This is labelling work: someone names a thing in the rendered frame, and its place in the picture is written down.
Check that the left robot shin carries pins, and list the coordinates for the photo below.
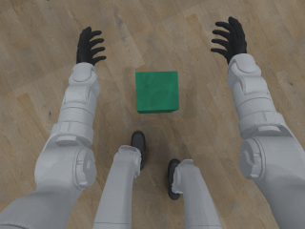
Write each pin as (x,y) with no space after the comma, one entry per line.
(129,148)

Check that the robot shin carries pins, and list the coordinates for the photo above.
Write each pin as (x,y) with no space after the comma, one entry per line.
(185,161)
(129,148)

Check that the right robot hand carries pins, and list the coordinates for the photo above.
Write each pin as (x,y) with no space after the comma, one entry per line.
(236,43)

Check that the right robot upper arm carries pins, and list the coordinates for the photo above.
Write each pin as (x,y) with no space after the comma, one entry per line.
(276,164)

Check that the left robot hand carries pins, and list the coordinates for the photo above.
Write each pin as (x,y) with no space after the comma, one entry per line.
(85,52)

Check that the carton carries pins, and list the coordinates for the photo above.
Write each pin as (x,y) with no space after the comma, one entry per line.
(156,92)

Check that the left robot forearm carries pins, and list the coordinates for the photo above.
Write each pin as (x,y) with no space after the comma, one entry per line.
(74,124)

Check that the right robot shin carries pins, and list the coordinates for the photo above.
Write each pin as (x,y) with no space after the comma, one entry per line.
(185,161)

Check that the right robot forearm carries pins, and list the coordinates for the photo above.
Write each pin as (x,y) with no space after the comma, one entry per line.
(252,100)

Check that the left robot upper arm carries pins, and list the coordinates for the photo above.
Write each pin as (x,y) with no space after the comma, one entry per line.
(61,174)

